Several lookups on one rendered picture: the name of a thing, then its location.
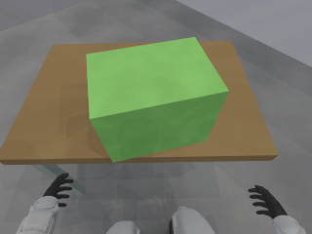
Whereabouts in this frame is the carton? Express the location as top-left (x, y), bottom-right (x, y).
top-left (86, 37), bottom-right (229, 163)

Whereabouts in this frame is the robot right thigh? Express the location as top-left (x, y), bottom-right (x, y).
top-left (172, 209), bottom-right (215, 234)

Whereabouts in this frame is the left robot hand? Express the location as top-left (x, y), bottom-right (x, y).
top-left (43, 173), bottom-right (74, 207)

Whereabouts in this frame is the robot left thigh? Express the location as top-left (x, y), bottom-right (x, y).
top-left (106, 220), bottom-right (140, 234)

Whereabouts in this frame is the robot right forearm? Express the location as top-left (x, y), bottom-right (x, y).
top-left (272, 214), bottom-right (306, 234)

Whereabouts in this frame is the right robot hand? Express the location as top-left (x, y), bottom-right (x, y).
top-left (248, 185), bottom-right (288, 219)

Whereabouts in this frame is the robot thigh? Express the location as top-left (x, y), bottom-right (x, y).
top-left (172, 209), bottom-right (215, 234)
top-left (106, 220), bottom-right (140, 234)

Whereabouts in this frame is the table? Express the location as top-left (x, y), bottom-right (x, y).
top-left (0, 41), bottom-right (279, 195)

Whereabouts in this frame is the robot left forearm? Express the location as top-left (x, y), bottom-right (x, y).
top-left (16, 196), bottom-right (59, 234)

